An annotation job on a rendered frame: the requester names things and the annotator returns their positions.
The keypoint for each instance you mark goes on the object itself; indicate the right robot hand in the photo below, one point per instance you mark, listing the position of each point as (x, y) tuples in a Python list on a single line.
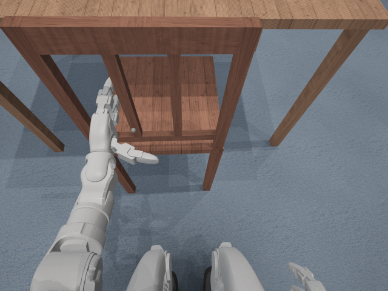
[(305, 277)]

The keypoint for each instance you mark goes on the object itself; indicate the left robot forearm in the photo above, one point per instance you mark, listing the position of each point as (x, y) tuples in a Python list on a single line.
[(86, 226)]

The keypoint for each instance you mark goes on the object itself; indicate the robot left upper arm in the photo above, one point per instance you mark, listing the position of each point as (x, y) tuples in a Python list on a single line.
[(70, 271)]

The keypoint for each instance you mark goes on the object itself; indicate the robot shin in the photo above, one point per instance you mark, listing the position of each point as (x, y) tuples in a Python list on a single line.
[(218, 285), (166, 287)]

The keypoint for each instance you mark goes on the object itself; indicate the robot right shin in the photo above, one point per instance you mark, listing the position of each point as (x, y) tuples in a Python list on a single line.
[(218, 285)]

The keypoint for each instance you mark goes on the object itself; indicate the table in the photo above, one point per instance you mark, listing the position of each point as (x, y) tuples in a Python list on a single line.
[(356, 17)]

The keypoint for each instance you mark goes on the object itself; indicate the left robot hand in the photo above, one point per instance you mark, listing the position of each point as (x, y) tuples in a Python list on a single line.
[(102, 129)]

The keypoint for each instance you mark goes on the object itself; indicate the chair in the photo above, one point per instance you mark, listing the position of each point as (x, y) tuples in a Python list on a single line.
[(172, 100)]

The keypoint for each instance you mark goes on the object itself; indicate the robot left shin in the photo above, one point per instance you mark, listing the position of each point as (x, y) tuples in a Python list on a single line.
[(166, 287)]

